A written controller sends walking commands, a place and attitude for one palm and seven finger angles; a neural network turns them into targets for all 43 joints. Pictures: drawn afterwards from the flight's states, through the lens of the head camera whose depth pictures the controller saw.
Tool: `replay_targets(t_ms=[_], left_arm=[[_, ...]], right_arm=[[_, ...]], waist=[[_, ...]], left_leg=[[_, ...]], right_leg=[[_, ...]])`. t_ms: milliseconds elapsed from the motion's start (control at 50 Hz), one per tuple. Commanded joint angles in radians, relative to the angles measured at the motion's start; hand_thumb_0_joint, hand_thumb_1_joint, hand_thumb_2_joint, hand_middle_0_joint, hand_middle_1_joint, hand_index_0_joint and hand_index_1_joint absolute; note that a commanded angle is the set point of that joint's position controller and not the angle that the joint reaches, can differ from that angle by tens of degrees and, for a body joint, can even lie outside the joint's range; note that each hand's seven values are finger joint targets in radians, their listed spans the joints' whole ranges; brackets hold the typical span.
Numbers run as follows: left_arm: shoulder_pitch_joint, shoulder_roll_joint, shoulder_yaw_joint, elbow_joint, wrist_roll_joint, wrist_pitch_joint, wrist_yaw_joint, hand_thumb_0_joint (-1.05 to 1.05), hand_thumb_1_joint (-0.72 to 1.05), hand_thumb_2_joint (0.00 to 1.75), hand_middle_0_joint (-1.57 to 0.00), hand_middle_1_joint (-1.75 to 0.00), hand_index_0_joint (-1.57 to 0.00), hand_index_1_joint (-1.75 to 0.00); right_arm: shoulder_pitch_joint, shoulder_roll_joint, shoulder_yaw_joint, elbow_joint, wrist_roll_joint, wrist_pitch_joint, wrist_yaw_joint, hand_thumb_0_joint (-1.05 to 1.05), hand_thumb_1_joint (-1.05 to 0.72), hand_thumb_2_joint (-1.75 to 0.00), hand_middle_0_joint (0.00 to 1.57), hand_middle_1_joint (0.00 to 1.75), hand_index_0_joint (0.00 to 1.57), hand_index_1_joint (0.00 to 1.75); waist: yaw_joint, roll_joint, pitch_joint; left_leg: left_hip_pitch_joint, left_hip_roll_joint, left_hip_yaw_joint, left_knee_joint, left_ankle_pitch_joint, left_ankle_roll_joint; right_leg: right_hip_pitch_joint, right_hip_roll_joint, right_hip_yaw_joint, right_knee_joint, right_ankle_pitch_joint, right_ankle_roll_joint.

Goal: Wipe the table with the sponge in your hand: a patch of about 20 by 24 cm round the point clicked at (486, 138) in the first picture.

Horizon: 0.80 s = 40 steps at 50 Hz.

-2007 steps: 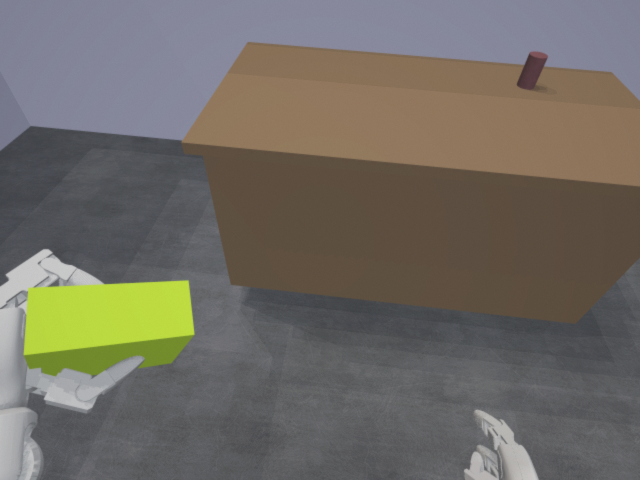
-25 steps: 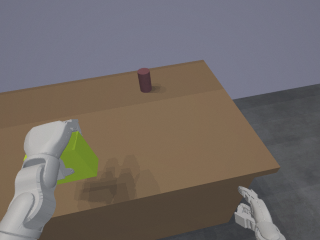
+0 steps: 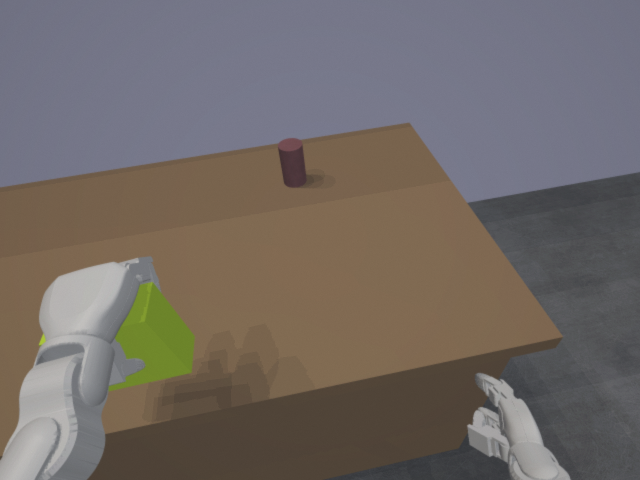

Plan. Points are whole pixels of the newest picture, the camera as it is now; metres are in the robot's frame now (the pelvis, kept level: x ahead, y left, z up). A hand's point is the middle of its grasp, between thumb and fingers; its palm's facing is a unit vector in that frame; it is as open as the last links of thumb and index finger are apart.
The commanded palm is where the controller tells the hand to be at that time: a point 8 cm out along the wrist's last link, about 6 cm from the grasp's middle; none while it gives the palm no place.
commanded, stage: bring the sponge back beside the body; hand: left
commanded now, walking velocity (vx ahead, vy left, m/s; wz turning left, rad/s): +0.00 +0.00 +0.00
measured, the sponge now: (135, 348) +0.22 +0.28 +0.06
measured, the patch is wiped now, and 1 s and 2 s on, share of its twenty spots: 0.95 0.95 0.95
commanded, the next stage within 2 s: step back with the hand held close in 0.90 s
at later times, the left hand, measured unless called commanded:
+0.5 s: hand (106, 355) +0.19 +0.28 +0.11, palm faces +0.05 -0.10 -0.99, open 9.5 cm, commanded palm +0.15 +0.27 +0.18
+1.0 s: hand (101, 356) +0.18 +0.28 +0.11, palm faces +0.05 -0.10 -0.99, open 9.5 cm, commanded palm +0.16 +0.28 +0.17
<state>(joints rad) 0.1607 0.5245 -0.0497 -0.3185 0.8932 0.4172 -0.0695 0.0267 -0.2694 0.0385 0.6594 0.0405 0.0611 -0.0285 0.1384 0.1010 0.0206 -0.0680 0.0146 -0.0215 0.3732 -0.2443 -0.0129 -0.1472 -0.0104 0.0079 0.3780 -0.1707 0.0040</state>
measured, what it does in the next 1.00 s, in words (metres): stands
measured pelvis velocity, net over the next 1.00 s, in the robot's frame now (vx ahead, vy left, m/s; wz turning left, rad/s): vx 0.00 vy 0.00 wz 0.00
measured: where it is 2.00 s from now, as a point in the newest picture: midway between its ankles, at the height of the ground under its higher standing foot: outside the picture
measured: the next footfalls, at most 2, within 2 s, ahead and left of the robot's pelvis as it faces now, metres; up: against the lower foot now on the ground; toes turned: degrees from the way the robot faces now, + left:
none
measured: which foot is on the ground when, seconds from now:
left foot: down 0.00-1.00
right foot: down 0.00-1.00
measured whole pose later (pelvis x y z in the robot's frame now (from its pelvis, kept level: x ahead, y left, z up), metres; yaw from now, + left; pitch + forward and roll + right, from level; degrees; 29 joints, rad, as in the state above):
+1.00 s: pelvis +0.00 +0.00 +0.00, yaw +0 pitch -5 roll +0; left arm 0.33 0.54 0.00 -0.42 0.87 0.36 -0.04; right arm 0.04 -0.26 0.04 0.65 0.03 0.04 -0.03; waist 0.14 0.10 0.03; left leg -0.06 0.02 -0.02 0.40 -0.25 -0.01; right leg -0.13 -0.01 0.01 0.38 -0.17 0.01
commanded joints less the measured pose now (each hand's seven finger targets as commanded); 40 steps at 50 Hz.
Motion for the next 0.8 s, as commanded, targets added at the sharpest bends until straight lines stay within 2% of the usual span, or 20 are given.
replay_targets(t_ms=[0, 100, 140, 160, 240, 260, 320, 340, 360, 400, 440, 460, 500, 540, 560, 600, 640, 660, 740, 780], left_arm=[[-0.164, 0.194, 0.143, -0.217, 0.025, -0.022, 0.045, 0.0, 0.1, 1.3, -1.2, -1.6, -1.2, -1.6], [-0.119, 0.203, 0.161, -0.222, 0.022, -0.04, 0.049, 0.0, 0.1, 1.3, -1.2, -1.6, -1.2, -1.6], [-0.125, 0.243, 0.202, -0.268, 0.024, -0.046, 0.056, 0.0, 0.1, 1.3, -1.2, -1.6, -1.2, -1.6], [-0.124, 0.223, 0.183, -0.272, 0.025, -0.048, 0.056, 0.0, 0.1, 1.3, -1.2, -1.6, -1.2, -1.6], [-0.08, 0.244, 0.217, -0.273, 0.009, -0.058, 0.064, 0.0, 0.1, 1.3, -1.2, -1.6, -1.2, -1.6], [-0.085, 0.222, 0.196, -0.27, 0.014, -0.058, 0.063, 0.0, 0.1, 1.3, -1.2, -1.6, -1.2, -1.6], [-0.043, 0.217, 0.192, -0.258, 0.009, -0.063, 0.064, 0.0, 0.1, 1.3, -1.2, -1.6, -1.2, -1.6], [-0.042, 0.234, 0.218, -0.293, 0.005, -0.067, 0.065, 0.0, 0.1, 1.3, -1.2, -1.6, -1.2, -1.6], [-0.043, 0.22, 0.202, -0.303, 0.007, -0.068, 0.066, 0.0, 0.1, 1.3, -1.2, -1.6, -1.2, -1.6], [0.012, 0.207, 0.196, -0.265, 0.003, -0.068, 0.067, 0.0, 0.1, 1.3, -1.2, -1.6, -1.2, -1.6], [0.008, 0.234, 0.226, -0.32, 0.004, -0.076, 0.07, 0.0, 0.1, 1.3, -1.2, -1.6, -1.2, -1.6], [0.008, 0.217, 0.206, -0.321, 0.009, -0.075, 0.069, 0.0, 0.1, 1.3, -1.2, -1.6, -1.2, -1.6], [0.051, 0.21, 0.207, -0.286, 0.003, -0.073, 0.074, 0.0, 0.1, 1.3, -1.2, -1.6, -1.2, -1.6], [0.005, 0.241, 0.232, -0.338, 0.007, -0.082, 0.079, 0.0, 0.1, 1.3, -1.2, -1.6, -1.2, -1.6], [0.001, 0.223, 0.213, -0.329, 0.012, -0.081, 0.081, 0.0, 0.1, 1.3, -1.2, -1.6, -1.2, -1.6], [0.017, 0.217, 0.21, -0.278, 0.009, -0.08, 0.083, 0.0, 0.1, 1.3, -1.2, -1.6, -1.2, -1.6], [-0.014, 0.238, 0.231, -0.308, 0.006, -0.081, 0.085, 0.0, 0.1, 1.3, -1.2, -1.6, -1.2, -1.6], [-0.03, 0.217, 0.203, -0.315, 0.012, -0.081, 0.082, 0.0, 0.1, 1.3, -1.2, -1.6, -1.2, -1.6], [-0.003, 0.23, 0.22, -0.315, 0.004, -0.081, 0.078, 0.0, 0.1, 1.3, -1.2, -1.6, -1.2, -1.6], [0.01, 0.208, 0.192, -0.285, 0.014, -0.072, 0.071, 0.0, 0.1, 1.3, -1.2, -1.6, -1.2, -1.6]], right_arm=[[-0.224, -0.091, -0.027, -0.192, -0.004, -0.065, -0.007, 0.0, -0.9, -0.9, 0.2, 0.3, 0.2, 0.3], [-0.214, -0.091, -0.029, -0.19, -0.007, -0.068, -0.01, 0.0, -0.9, -0.9, 0.2, 0.3, 0.2, 0.3], [-0.236, -0.094, -0.032, -0.195, -0.005, -0.074, -0.013, 0.0, -0.9, -0.9, 0.2, 0.3, 0.2, 0.3], [-0.211, -0.086, -0.026, -0.207, -0.01, -0.081, -0.01, 0.0, -0.9, -0.9, 0.2, 0.3, 0.2, 0.3], [-0.229, -0.092, -0.032, -0.198, -0.006, -0.082, -0.016, 0.0, -0.9, -0.9, 0.2, 0.3, 0.2, 0.3], [-0.208, -0.086, -0.028, -0.203, -0.01, -0.085, -0.013, 0.0, -0.9, -0.9, 0.2, 0.3, 0.2, 0.3], [-0.203, -0.09, -0.033, -0.193, -0.01, -0.078, -0.016, 0.0, -0.9, -0.9, 0.2, 0.3, 0.2, 0.3], [-0.228, -0.091, -0.032, -0.2, -0.007, -0.087, -0.017, 0.0, -0.9, -0.9, 0.2, 0.3, 0.2, 0.3], [-0.204, -0.086, -0.03, -0.211, -0.011, -0.092, -0.014, 0.0, -0.9, -0.9, 0.2, 0.3, 0.2, 0.3], [-0.201, -0.089, -0.033, -0.196, -0.012, -0.083, -0.015, 0.0, -0.9, -0.9, 0.2, 0.3, 0.2, 0.3], [-0.224, -0.092, -0.035, -0.203, -0.009, -0.089, -0.017, 0.0, -0.9, -0.9, 0.2, 0.3, 0.2, 0.3], [-0.199, -0.085, -0.03, -0.212, -0.014, -0.093, -0.012, 0.0, -0.9, -0.9, 0.2, 0.3, 0.2, 0.3], [-0.198, -0.088, -0.034, -0.198, -0.013, -0.084, -0.013, 0.0, -0.9, -0.9, 0.2, 0.3, 0.2, 0.3], [-0.226, -0.091, -0.035, -0.203, -0.01, -0.09, -0.018, 0.0, -0.9, -0.9, 0.2, 0.3, 0.2, 0.3], [-0.195, -0.085, -0.032, -0.211, -0.015, -0.094, -0.016, 0.0, -0.9, -0.9, 0.2, 0.3, 0.2, 0.3], [-0.192, -0.09, -0.035, -0.193, -0.014, -0.087, -0.02, 0.0, -0.9, -0.9, 0.2, 0.3, 0.2, 0.3], [-0.221, -0.091, -0.034, -0.197, -0.01, -0.092, -0.024, 0.0, -0.9, -0.9, 0.2, 0.3, 0.2, 0.3], [-0.2, -0.087, -0.032, -0.205, -0.012, -0.095, -0.021, 0.0, -0.9, -0.9, 0.2, 0.3, 0.2, 0.3], [-0.229, -0.089, -0.035, -0.198, -0.009, -0.095, -0.023, 0.0, -0.9, -0.9, 0.2, 0.3, 0.2, 0.3], [-0.207, -0.084, -0.032, -0.191, -0.011, -0.093, -0.017, 0.0, -0.9, -0.9, 0.2, 0.3, 0.2, 0.3]], waist=[[0.008, -0.037, -0.19], [0.007, -0.058, -0.163], [0.008, -0.029, -0.171], [0.014, -0.027, -0.202], [0.006, -0.033, -0.155], [0.012, -0.035, -0.181], [0.008, -0.051, -0.146], [0.008, -0.017, -0.158], [0.014, -0.022, -0.186], [0.009, -0.054, -0.139], [0.008, -0.023, -0.141], [0.015, -0.018, -0.165], [0.013, -0.033, -0.125], [0.008, -0.005, -0.133], [0.014, -0.01, -0.161], [0.007, -0.043, -0.122], [0.005, -0.016, -0.124], [0.007, -0.004, -0.143], [0.006, -0.005, -0.132], [0.011, -0.014, -0.129]], left_leg=[[-0.034, -0.026, -0.029, -0.042, 0.253, 0.056], [-0.039, -0.025, -0.029, -0.036, 0.23, 0.057], [-0.034, -0.024, -0.036, -0.033, 0.213, 0.055], [-0.039, -0.03, -0.024, -0.026, 0.231, 0.061], [-0.036, -0.025, -0.035, -0.027, 0.193, 0.054], [-0.042, -0.03, -0.023, -0.022, 0.211, 0.06], [-0.042, -0.026, -0.028, -0.024, 0.209, 0.055], [-0.033, -0.024, -0.035, -0.027, 0.192, 0.054], [-0.043, -0.03, -0.022, -0.018, 0.204, 0.06], [-0.045, -0.025, -0.029, -0.024, 0.204, 0.055], [-0.042, -0.023, -0.034, -0.023, 0.184, 0.054], [-0.052, -0.026, -0.025, -0.02, 0.201, 0.06], [-0.053, -0.022, -0.031, -0.025, 0.198, 0.054], [-0.042, -0.02, -0.037, -0.03, 0.178, 0.053], [-0.052, -0.024, -0.025, -0.022, 0.195, 0.06], [-0.046, -0.02, -0.032, -0.031, 0.194, 0.054], [-0.04, -0.018, -0.04, -0.038, 0.17, 0.054], [-0.048, -0.022, -0.028, -0.034, 0.189, 0.059], [-0.041, -0.019, -0.042, -0.044, 0.185, 0.054], [-0.052, -0.019, -0.037, -0.048, 0.208, 0.054]], right_leg=[[0.121, 0.025, 0.028, -0.04, 0.119, -0.067], [0.102, 0.025, 0.033, -0.048, 0.093, -0.065], [0.101, 0.035, 0.072, -0.048, 0.077, -0.071], [0.122, 0.025, 0.034, -0.035, 0.09, -0.068], [0.09, 0.033, 0.077, -0.054, 0.055, -0.067], [0.107, 0.025, 0.043, -0.043, 0.069, -0.064], [0.087, 0.02, 0.043, -0.053, 0.068, -0.058], [0.091, 0.033, 0.072, -0.053, 0.051, -0.065], [0.111, 0.023, 0.039, -0.041, 0.06, -0.061], [0.088, 0.023, 0.039, -0.053, 0.062, -0.058], [0.084, 0.032, 0.074, -0.052, 0.044, -0.064], [0.105, 0.025, 0.034, -0.039, 0.056, -0.062], [0.086, 0.024, 0.037, -0.05, 0.053, -0.06], [0.086, 0.035, 0.072, -0.051, 0.04, -0.065], [0.104, 0.028, 0.033, -0.041, 0.047, -0.063], [0.086, 0.027, 0.038, -0.057, 0.048, -0.059], [0.085, 0.037, 0.068, -0.058, 0.029, -0.065], [0.103, 0.029, 0.033, -0.049, 0.043, -0.063], [0.104, 0.037, 0.062, -0.05, 0.05, -0.066], [0.105, 0.027, 0.031, -0.046, 0.061, -0.063]])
